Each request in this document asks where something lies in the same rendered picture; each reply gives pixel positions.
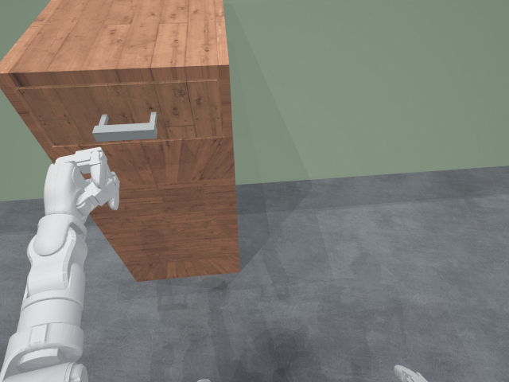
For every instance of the robot left upper arm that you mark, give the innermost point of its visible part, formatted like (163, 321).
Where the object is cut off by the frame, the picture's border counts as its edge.
(67, 372)

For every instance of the handle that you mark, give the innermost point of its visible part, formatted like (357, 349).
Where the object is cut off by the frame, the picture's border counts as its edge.
(104, 132)

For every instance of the robot left forearm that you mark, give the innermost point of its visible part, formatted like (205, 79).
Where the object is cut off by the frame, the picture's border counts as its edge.
(48, 332)

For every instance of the robot left hand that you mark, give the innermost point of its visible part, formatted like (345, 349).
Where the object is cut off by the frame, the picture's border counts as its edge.
(66, 190)

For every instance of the drawer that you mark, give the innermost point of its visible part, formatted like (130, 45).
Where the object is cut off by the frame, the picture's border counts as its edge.
(68, 113)

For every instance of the robot right hand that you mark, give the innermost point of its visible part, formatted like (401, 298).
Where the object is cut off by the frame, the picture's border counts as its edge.
(406, 375)

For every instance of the cabinet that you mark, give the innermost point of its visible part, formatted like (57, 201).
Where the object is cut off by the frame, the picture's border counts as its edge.
(177, 214)

